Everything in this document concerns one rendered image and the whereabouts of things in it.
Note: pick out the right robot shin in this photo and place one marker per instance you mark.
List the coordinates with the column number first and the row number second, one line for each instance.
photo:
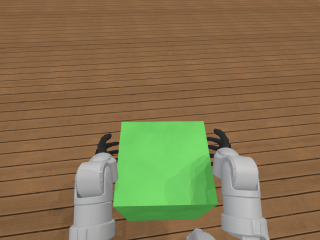
column 197, row 229

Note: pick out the right robot hand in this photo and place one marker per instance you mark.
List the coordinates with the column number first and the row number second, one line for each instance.
column 223, row 142

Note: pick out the right robot forearm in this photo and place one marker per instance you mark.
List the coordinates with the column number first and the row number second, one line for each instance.
column 240, row 186

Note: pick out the left robot hand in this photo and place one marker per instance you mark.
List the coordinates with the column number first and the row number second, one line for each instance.
column 103, row 146

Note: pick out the left robot forearm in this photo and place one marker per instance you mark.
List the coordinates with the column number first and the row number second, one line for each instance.
column 93, row 195

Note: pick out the carton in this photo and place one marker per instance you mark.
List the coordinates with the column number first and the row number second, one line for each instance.
column 164, row 171

